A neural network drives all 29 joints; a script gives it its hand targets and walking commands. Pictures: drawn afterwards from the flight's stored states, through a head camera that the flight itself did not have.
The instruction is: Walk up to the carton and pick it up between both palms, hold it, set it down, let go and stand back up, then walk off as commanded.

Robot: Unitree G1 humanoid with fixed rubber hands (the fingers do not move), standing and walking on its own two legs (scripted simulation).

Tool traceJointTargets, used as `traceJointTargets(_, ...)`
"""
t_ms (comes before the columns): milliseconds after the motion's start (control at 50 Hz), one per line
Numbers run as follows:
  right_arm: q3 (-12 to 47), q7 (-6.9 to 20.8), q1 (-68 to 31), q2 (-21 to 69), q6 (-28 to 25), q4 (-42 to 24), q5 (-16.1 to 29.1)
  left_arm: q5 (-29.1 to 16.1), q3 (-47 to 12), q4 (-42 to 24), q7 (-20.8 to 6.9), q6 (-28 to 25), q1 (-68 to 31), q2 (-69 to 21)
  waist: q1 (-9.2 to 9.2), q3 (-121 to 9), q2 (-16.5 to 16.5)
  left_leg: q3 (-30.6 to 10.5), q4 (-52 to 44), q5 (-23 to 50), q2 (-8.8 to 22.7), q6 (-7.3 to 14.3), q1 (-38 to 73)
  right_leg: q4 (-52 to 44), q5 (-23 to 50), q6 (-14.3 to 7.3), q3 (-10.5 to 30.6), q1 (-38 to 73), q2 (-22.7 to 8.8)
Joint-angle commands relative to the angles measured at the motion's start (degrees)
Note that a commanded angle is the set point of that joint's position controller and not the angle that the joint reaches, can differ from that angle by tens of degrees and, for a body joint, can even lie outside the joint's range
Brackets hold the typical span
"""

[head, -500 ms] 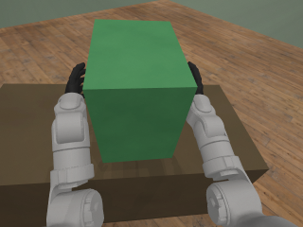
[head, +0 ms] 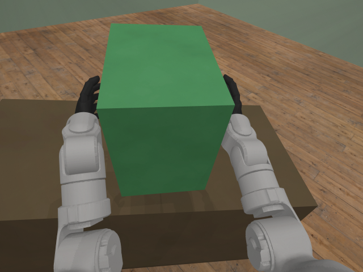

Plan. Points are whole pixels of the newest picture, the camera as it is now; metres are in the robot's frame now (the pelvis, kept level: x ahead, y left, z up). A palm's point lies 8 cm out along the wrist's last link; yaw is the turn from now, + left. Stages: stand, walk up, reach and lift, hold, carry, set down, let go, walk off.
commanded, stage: hold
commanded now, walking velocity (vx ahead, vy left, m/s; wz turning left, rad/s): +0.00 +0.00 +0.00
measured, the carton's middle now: (161, 112) +0.42 +0.00 +0.15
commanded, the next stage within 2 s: set down in 1.16 s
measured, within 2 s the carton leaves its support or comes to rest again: neither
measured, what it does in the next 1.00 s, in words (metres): stands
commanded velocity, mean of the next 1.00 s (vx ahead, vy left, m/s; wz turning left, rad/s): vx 0.00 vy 0.00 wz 0.00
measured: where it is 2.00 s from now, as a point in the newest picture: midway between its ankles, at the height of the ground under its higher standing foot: outside the picture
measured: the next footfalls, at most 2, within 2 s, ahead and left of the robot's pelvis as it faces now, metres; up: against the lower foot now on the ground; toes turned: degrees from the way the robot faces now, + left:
none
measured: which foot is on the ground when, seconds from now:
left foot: down 0.00-1.00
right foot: down 0.00-1.00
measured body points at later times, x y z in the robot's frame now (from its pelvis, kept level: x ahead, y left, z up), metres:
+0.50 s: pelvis +0.01 +0.00 +0.00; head -0.03 +0.04 +0.45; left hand +0.38 +0.16 +0.18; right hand +0.39 -0.13 +0.20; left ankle +0.03 +0.11 -0.75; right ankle +0.03 -0.10 -0.75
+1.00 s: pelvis +0.00 -0.01 +0.00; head -0.03 +0.03 +0.45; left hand +0.38 +0.15 +0.19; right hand +0.39 -0.14 +0.21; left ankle +0.03 +0.11 -0.75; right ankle +0.03 -0.10 -0.75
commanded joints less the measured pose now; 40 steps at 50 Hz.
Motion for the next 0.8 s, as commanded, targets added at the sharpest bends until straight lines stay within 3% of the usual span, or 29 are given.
traceJointTargets(0, 19.9, 6.4, -36.1, 25.3, -2.5, -12.1, 2.2, -7.3, -20.9, -2.2, -7.0, -4.4, -30.6, -23.0, 1.79, -22.3, 3.9, 4.2, -4.1, 8.9, -1.7, 0.6, -2.2, -0.4, 6.6, 2.9, -0.2, 9.9, 1.2)
traceJointTargets(40, 17.9, 7.1, -38.2, 25.3, -2.8, -9.7, 0.4, -7.2, -18.8, 2.5, -7.0, -4.9, -32.6, -22.1, 2.49, -20.3, 1.4, 3.9, -6.0, 0.8, -1.2, 1.8, -4.5, -1.1, -0.9, 2.6, -0.1, 7.7, 1.1)
traceJointTargets(80, 20.4, 7.2, -38.9, 26.4, -3.8, -15.8, 1.7, -8.0, -19.3, -2.5, -6.8, -5.0, -29.7, -23.6, 3.63, -26.6, 0.3, 4.5, -4.8, 8.8, -1.2, 1.8, -2.4, 0.0, 6.8, 2.9, -0.6, 10.4, 1.6)
traceJointTargets(100, 18.7, 7.3, -37.7, 25.2, -3.1, -10.8, 1.1, -8.0, -19.6, -1.8, -6.6, -5.2, -32.9, -23.2, 2.09, -25.4, 1.5, 4.5, -4.3, 8.7, -1.3, 1.5, -1.8, 0.6, 7.2, 2.6, -0.9, 8.9, 1.9)
traceJointTargets(140, 18.9, 7.2, -38.4, 26.0, -3.8, -12.3, 2.0, -8.6, -20.7, -2.2, -6.6, -5.7, -34.1, -24.5, 2.04, -27.4, 2.3, 3.9, -4.1, 9.9, -1.0, 0.9, 0.2, 0.6, 6.9, 2.4, -1.6, 8.3, 2.5)
traceJointTargets(180, 19.1, 7.2, -39.0, 26.2, -4.0, -12.5, 1.5, -9.7, -21.3, -0.9, -6.7, -6.6, -35.5, -23.2, 1.55, -27.8, 0.7, 3.6, -3.4, 8.9, -1.5, 1.6, -1.3, 0.6, 8.1, 3.0, -0.7, 8.5, 1.8)
traceJointTargets(200, 18.9, 7.0, -36.3, 26.1, -3.9, -10.7, 1.2, -9.1, -21.8, -0.7, -6.7, -6.4, -34.0, -22.9, 0.72, -27.0, 1.9, 4.1, -3.0, 10.0, -1.8, 1.1, -0.5, 0.5, 9.5, 2.9, -1.1, 9.5, 1.7)
traceJointTargets(220, 17.7, 6.9, -38.4, 25.8, -3.8, -8.8, 0.8, -8.5, -21.0, 1.7, -6.8, -6.3, -34.7, -23.1, 1.19, -25.0, 2.9, 4.0, -3.8, 7.2, -1.6, 1.3, -1.7, -0.1, 5.8, 2.7, -0.6, 7.7, 1.2)
traceJointTargets(300, 20.2, 6.2, -33.2, 26.2, -3.7, -12.6, 3.0, -9.7, -25.1, -5.2, -6.6, -5.7, -30.9, -25.1, -0.61, -28.4, 5.3, 3.7, -1.4, 14.6, -2.0, -0.4, 1.6, 1.1, 13.2, 2.4, -1.1, 10.4, 1.8)
traceJointTargets(340, 19.1, 6.2, -33.5, 25.2, -3.3, -10.0, 2.5, -10.4, -26.9, -6.0, -6.4, -6.0, -36.0, -24.5, -1.71, -27.2, 8.2, 3.4, -0.9, 13.6, -1.9, -1.2, 1.5, 1.4, 11.9, 2.3, -1.0, 8.4, 1.7)
traceJointTargets(380, 19.7, 5.7, -33.3, 25.8, -3.5, -12.4, 3.3, -10.4, -27.4, -7.0, -6.7, -5.9, -34.2, -25.0, -2.03, -27.0, 8.5, 3.3, -1.3, 14.8, -2.1, -1.5, 1.8, 0.8, 12.9, 2.3, -1.1, 8.8, 1.5)
traceJointTargets(400, 19.1, 5.9, -32.7, 25.4, -3.2, -11.6, 3.3, -10.0, -27.5, -8.6, -6.4, -5.7, -34.6, -24.8, -1.84, -26.3, 10.6, 3.2, -1.2, 14.3, -2.0, -1.9, 2.0, 1.1, 10.9, 2.3, -0.9, 8.0, 1.4)
traceJointTargets(440, 17.5, 6.0, -32.1, 24.0, -2.2, -8.4, 1.8, -8.2, -24.9, -3.8, -6.8, -4.2, -32.7, -24.3, -1.45, -20.9, 9.5, 3.5, -2.9, 10.1, -1.7, -1.5, -0.7, 0.1, 7.0, 2.1, -0.7, 8.9, 1.1)
traceJointTargets(460, 17.7, 6.1, -30.5, 23.7, -2.0, -8.4, 1.9, -8.2, -26.0, -5.9, -7.1, -4.0, -32.0, -24.8, -1.93, -21.1, 10.2, 3.5, -3.0, 11.2, -1.6, -2.1, 0.5, 0.2, 7.7, 1.9, -1.0, 8.7, 1.1)
traceJointTargets(480, 18.8, 5.7, -31.6, 24.7, -2.1, -10.7, 2.5, -8.2, -25.9, -6.3, -7.5, -3.9, -31.6, -24.6, -1.32, -21.3, 9.3, 3.4, -2.3, 15.3, -1.4, -2.1, 1.3, 0.3, 10.1, 2.0, -1.1, 9.2, 1.4)
traceJointTargets(520, 19.8, 5.7, -34.2, 25.0, -2.3, -12.7, 3.4, -8.1, -24.6, -5.0, -7.8, -3.7, -30.1, -24.0, -0.49, -22.1, 6.6, 3.5, -2.0, 14.3, -1.8, -1.1, 0.8, 0.4, 9.9, 2.4, -0.9, 9.8, 1.8)
traceJointTargets(540, 20.3, 5.4, -32.9, 25.1, -2.0, -12.3, 3.3, -8.3, -25.2, -4.8, -7.8, -3.2, -29.5, -24.6, -0.89, -20.7, 7.2, 3.6, -1.9, 15.3, -1.9, -1.2, 0.6, 0.3, 11.2, 2.4, -0.6, 10.1, 1.8)
traceJointTargets(560, 19.2, 5.8, -36.8, 24.2, -2.8, -14.4, 4.0, -8.3, -24.1, -5.4, -7.5, -3.8, -32.0, -24.0, -0.01, -22.2, 7.6, 3.4, -2.0, 15.5, -1.6, -1.4, 0.2, 0.5, 9.3, 2.2, -1.0, 8.5, 2.0)
traceJointTargets(580, 20.1, 5.5, -34.7, 25.5, -2.1, -13.2, 2.9, -7.8, -23.3, -3.4, -7.9, -3.8, -29.8, -24.1, -0.4, -20.5, 4.6, 3.2, -2.2, 16.3, -1.2, -0.9, 1.5, 0.1, 10.6, 2.4, -1.1, 9.4, 2.1)
traceJointTargets(600, 20.2, 6.0, -34.5, 25.6, -2.5, -13.9, 3.8, -8.7, -24.2, -6.5, -7.7, -4.2, -31.9, -25.6, -0.21, -22.9, 5.3, 3.5, -2.1, 17.4, -1.1, -1.2, 1.9, 0.5, 10.7, 2.3, -1.5, 8.9, 2.5)
traceJointTargets(620, 19.7, 6.3, -35.3, 24.5, -2.4, -12.7, 3.7, -8.0, -22.7, -4.1, -7.5, -4.0, -32.2, -24.6, 0.39, -20.9, 5.5, 2.9, -3.0, 14.6, -0.7, -0.8, 1.1, 0.1, 7.0, 2.3, -1.4, 7.5, 2.4)
traceJointTargets(640, 20.5, 6.6, -37.0, 24.0, -3.3, -16.5, 3.9, -9.3, -24.0, -6.6, -7.0, -4.5, -32.6, -25.2, 0.74, -24.6, 4.8, 2.8, -2.5, 16.0, -0.7, -1.0, 2.1, 0.4, 8.7, 2.1, -1.5, 8.1, 2.9)
traceJointTargets(700, 21.1, 7.1, -38.4, 24.3, -3.6, -15.3, 3.3, -9.5, -23.5, -5.1, -6.2, -5.2, -33.0, -24.8, 1.66, -26.7, 3.8, 2.5, -2.4, 15.3, -0.3, -0.8, 2.7, 0.8, 7.8, 2.1, -2.0, 6.9, 3.0)
traceJointTargets(740, 22.1, 7.3, -39.3, 24.5, -4.3, -19.6, 3.9, -10.9, -24.8, -6.8, -5.7, -5.5, -31.8, -25.5, 2.04, -30.5, 2.8, 2.5, -1.8, 17.0, -0.2, -0.7, 4.6, 1.0, 10.3, 2.1, -2.2, 7.8, 3.4)
traceJointTargets(760, 21.1, 7.2, -39.2, 23.7, -3.6, -15.3, 2.8, -10.5, -24.3, -2.8, -5.7, -5.7, -33.6, -24.1, 1.19, -28.5, 2.9, 2.5, -1.5, 15.6, -0.6, -0.4, 3.9, 0.7, 8.3, 2.1, -1.7, 6.4, 2.9)
traceJointTargets(780, 21.0, 7.4, -41.0, 24.2, -3.7, -15.9, 3.2, -10.8, -24.2, -3.7, -5.6, -5.7, -35.8, -24.0, 1.4, -30.8, 3.2, 2.7, -1.5, 14.1, -0.7, -0.2, 2.8, 1.1, 8.3, 2.0, -1.6, 6.9, 2.9)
